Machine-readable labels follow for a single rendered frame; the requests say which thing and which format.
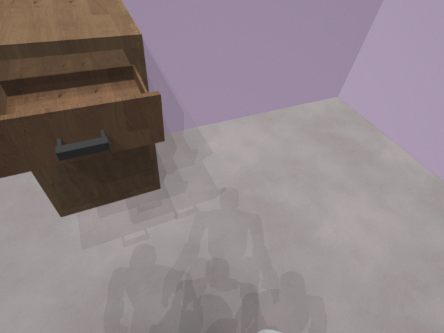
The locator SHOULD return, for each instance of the handle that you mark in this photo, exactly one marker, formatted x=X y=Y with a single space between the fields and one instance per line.
x=78 y=149

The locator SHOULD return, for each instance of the drawer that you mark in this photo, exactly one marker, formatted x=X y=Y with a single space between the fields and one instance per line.
x=35 y=111

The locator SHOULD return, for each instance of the cabinet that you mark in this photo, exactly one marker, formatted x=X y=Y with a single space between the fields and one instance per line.
x=39 y=37

